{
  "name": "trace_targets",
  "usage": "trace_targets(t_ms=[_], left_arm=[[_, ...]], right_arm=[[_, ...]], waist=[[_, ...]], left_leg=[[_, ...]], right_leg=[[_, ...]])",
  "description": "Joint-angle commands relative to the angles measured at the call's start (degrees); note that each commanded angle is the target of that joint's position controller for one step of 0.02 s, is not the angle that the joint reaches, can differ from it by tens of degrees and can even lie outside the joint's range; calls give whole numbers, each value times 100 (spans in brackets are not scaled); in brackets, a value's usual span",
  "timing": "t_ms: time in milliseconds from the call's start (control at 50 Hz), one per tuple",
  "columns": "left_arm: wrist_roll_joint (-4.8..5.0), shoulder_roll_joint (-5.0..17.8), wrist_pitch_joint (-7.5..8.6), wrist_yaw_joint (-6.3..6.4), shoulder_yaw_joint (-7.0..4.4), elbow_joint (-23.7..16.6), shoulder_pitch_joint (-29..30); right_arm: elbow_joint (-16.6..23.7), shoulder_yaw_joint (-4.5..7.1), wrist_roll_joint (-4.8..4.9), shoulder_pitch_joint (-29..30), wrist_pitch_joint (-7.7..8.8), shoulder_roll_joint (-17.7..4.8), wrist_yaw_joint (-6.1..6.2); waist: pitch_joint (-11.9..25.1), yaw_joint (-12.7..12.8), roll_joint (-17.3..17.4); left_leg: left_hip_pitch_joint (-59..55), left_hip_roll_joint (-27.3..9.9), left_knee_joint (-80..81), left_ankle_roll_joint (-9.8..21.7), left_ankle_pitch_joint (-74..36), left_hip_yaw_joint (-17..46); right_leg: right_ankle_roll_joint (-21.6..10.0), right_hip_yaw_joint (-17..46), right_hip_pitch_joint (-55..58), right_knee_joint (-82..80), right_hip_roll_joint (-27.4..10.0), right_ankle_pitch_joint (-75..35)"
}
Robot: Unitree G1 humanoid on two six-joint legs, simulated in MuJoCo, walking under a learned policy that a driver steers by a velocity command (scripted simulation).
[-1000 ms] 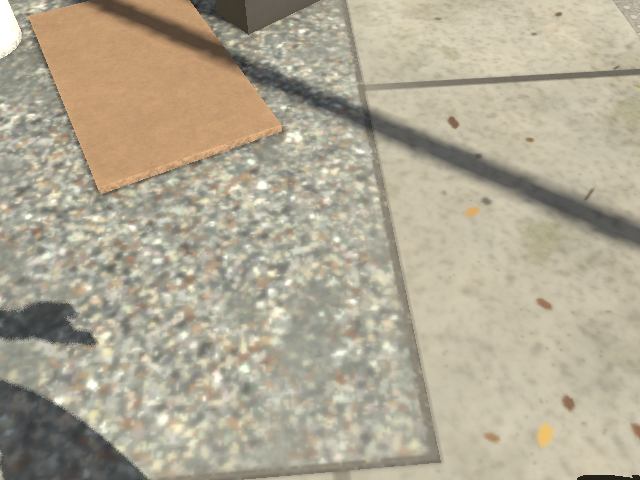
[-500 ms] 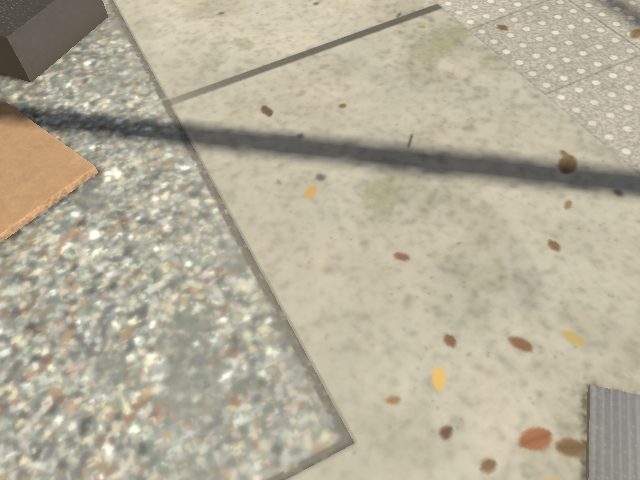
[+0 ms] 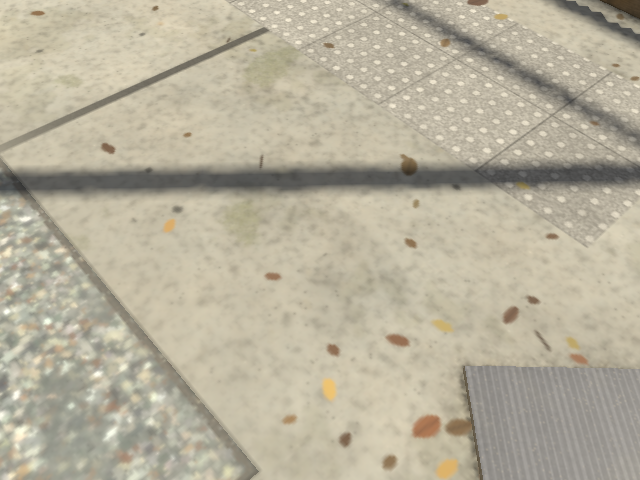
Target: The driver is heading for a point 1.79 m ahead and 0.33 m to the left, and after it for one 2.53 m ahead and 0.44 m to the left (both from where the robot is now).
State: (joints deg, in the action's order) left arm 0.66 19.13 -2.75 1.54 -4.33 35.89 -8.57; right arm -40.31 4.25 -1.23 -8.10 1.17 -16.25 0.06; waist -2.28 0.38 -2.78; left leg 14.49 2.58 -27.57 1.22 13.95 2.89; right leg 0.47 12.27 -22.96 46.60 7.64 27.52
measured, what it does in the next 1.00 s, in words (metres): walks ahead: right foot, then left foot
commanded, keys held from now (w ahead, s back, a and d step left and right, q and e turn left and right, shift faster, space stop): w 1.00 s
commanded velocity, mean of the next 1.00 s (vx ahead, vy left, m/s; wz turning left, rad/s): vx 0.39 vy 0.00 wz -0.08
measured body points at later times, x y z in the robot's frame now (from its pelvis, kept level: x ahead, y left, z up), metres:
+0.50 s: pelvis +0.10 -0.05 +0.01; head +0.12 -0.07 +0.46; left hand +0.16 +0.22 -0.10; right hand +0.22 -0.33 -0.10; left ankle +0.15 +0.11 -0.67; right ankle +0.03 -0.14 -0.74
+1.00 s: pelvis +0.38 +0.00 +0.01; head +0.40 +0.01 +0.46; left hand +0.52 +0.27 -0.10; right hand +0.45 -0.28 -0.11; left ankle +0.40 +0.08 -0.74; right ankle +0.40 -0.16 -0.66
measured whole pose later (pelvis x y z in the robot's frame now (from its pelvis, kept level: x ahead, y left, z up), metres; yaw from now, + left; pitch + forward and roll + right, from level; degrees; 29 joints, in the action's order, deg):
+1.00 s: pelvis +0.38 +0.00 +0.01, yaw -2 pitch +0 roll +1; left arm 0.7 17.8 3.7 0.4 -2.6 42.8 -13.1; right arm -44.7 2.7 -0.1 -16.7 5.1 -15.9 -1.9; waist -2.6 -1.6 -2.4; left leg 11.3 4.5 -19.0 4.5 8.3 -3.0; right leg 0.1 2.9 -33.0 61.7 -6.1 15.5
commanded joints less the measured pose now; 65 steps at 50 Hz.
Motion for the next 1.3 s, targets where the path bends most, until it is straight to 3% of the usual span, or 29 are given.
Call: trace_targets(t_ms=[20, 40, 80, 180, 240, 280, 300, 320, 340, 360, 380, 440, 580, 680, 720, 760, 780, 800, 820, 840, 880, 900, 940, 1020, 1100, 1200, 1260, 1280, 1300], left_arm=[[-34, 839, 67, 42, -306, -162, -364], [-61, 663, 54, 25, -243, -161, -327], [-10, 424, 135, -54, -138, -175, -146], [8, 134, 429, -152, 28, -269, 361], [67, 248, 551, -212, -2, -124, 43], [79, 290, 582, -207, -44, 138, -534], [104, 375, 586, -162, -80, 250, -1016], [60, 678, 586, -96, -137, 347, -1745], [-33, 1395, 606, -163, -325, 399, -1952], [-45, 966, 689, -205, -211, 375, -1767], [-45, 639, 750, -217, -95, 348, -1527], [-59, 419, 759, -220, 8, 301, -1170], [-19, 583, 711, -116, -17, 570, -1506], [73, 720, 676, -98, -70, 849, -1745], [57, 832, 624, -79, -110, 892, -1707], [8, 839, 537, -46, -95, 891, -1638], [-118, 617, 533, -19, 4, 772, -1734], [-65, -293, 634, -98, 259, 698, -2653], [82, 378, 757, -135, 126, 803, -2164], [240, 676, 818, -164, 24, 574, -1440], [92, 548, 866, -124, 46, 471, -914], [53, 484, 820, -128, 33, 512, -1046], [36, 258, 705, -120, 73, 609, -1270], [-71, 148, 636, -92, 113, 369, -578], [-44, -6, 762, -194, 189, 179, 264], [15, 108, 851, -348, 163, -146, 1060], [9, 338, 905, -379, 63, -84, 668], [4, 505, 919, -348, -38, 78, 59], [-55, 807, 921, -288, -168, 274, -836]], right_arm=[[418, 141, 77, 233, 80, -728, 59], [345, 105, 174, 139, 86, -665, 78], [218, 87, 166, -192, 69, -708, 114], [116, 154, 199, -597, 84, -1018, 120], [60, 167, 291, -703, 73, -1142, 42], [39, 92, 305, -693, 69, -967, 5], [47, -11, 247, -631, 112, -672, -21], [191, -183, 118, -393, 175, -158, -79], [560, -138, 236, -213, 293, -289, -31], [519, 10, 330, -149, 356, -804, -5], [452, 54, 365, -233, 387, -903, -47], [338, 33, 212, -177, 422, -693, -141], [609, -177, 206, 790, 431, -223, -263], [796, -149, 252, 1206, 472, -407, -389], [760, -79, 224, 943, 466, -576, -375], [433, 121, 215, -379, 411, -936, -254], [248, 203, 173, -1398, 365, -1251, -175], [109, 278, 113, -1680, 374, -1711, -219], [114, 137, 177, -1652, 369, -1071, -207], [121, 70, 183, -1199, 368, -909, -169], [153, 21, 108, -601, 379, -738, -169], [165, -12, 29, -471, 412, -628, -176], [107, -9, 84, -398, 486, -580, -190], [-126, 36, 136, -577, 545, -764, -144], [-276, 56, 191, -876, 469, -925, -78], [-584, 84, 266, -1465, 297, -1050, -43], [-617, 134, 270, -1402, 191, -1169, 10], [-602, 111, 255, -1298, 167, -1136, 14], [-527, 7, 180, -1292, 179, -879, 12]], waist=[[428, 129, 951], [292, 25, 1100], [115, -160, 1259], [62, -445, 1305], [13, -264, 1226], [119, 65, 1004], [352, 311, 880], [710, 599, -76], [524, 593, -1274], [91, 573, -712], [-207, 420, -666], [-356, 235, -355], [-401, 450, -237], [-513, 350, -209], [-191, 122, -304], [796, -613, -341], [1656, -970, 105], [2672, -415, 1917], [2524, -726, 1462], [1393, -667, 1149], [497, -309, 422], [452, -95, 575], [427, 82, 686], [-30, 2, 574], [-168, -317, 491], [-289, -529, 498], [-35, -199, 694], [332, 164, 662], [1104, 564, 535]], left_leg=[[-622, -1754, 1257, 1100, 121, 1826], [-797, -1608, 1399, 1012, 896, 1802], [-959, -1430, 1649, 963, 1374, 1625], [-797, -1422, 1720, 1006, 844, 1256], [-258, -1485, 1623, 1079, 862, 1201], [334, -1359, 1260, 902, 855, 1057], [832, -1175, 762, 652, 855, 827], [1622, -639, -956, 225, 1121, 161], [2900, -185, -2285, 25, 1789, -288], [3330, -519, -3193, 43, 1801, 63], [3562, -684, -3438, 127, 1216, 155], [3437, -950, -3214, 65, 104, 48], [2386, -630, -1061, -306, -1644, -420], [2083, -490, -278, 34, -1656, -295], [1566, -293, -227, 231, -1244, -427], [-351, -16, -176, 553, -1156, -708], [-2296, -952, -519, 883, -1249, 317], [-4164, -2459, 159, 1897, 400, 3392], [-3881, -2388, 984, 1751, 1259, 4155], [-3027, -2215, 1103, 1474, 1050, 3186], [-1427, -1771, 1333, 1295, -307, 1996], [-983, -1601, 1498, 1266, -672, 1662], [-555, -1492, 1812, 1375, -955, 1295], [-281, -1412, 2183, 1400, -1187, 731], [-398, -1160, 2174, 1126, -1357, 168], [-1244, -1529, 1728, 1050, -1440, 477], [-1562, -1643, 1108, 883, -2100, 730], [-1414, -1412, 405, 750, -2762, 578], [-758, -1078, -825, 557, -2493, 372]], right_leg=[[300, -128, -802, 1668, -376, 110], [365, -175, -1096, 1650, -415, -228], [394, -566, -1240, 1244, -492, -504], [247, -1212, -347, -591, -757, -496], [12, -1411, 647, -1669, -640, -935], [-172, -1478, 1826, -2416, -563, -1575], [-276, -1138, 2676, -2432, -827, -1510], [-582, 277, 3539, -2824, -1912, -954], [-1443, 2302, 3438, -3428, -2966, 349], [-1696, 2495, 3095, -3598, -2995, 933], [-1551, 2024, 2981, -3648, -2714, 919], [-1261, 856, 2631, -3832, -2179, -861], [-1145, -521, 1900, -4013, -1736, -2733], [-1027, -524, 2435, -3790, -2155, -3209], [-900, -602, 2778, -3246, -2190, -4685], [-666, -911, 2529, -1525, -1862, -6380], [-499, -960, 1245, 162, -1626, -4845], [-108, -871, -893, 2369, -427, -10], [-149, -198, -1472, 2972, -540, 475], [-193, -423, -1898, 3035, -848, 65], [-189, -699, -1565, 2395, -1318, -764], [-186, -646, -1196, 2219, -1476, -1003], [-101, -713, -896, 1944, -1546, -1127], [110, -804, -1377, 855, -1662, -1994], [102, -1049, -1107, -761, -1431, -3289], [-25, -986, -1165, -1623, -1212, -3074], [-192, -1031, -466, -1915, -1031, -2415], [-334, -1174, 456, -2135, -902, -2399], [-574, -940, 1998, -1887, -1249, -2531]])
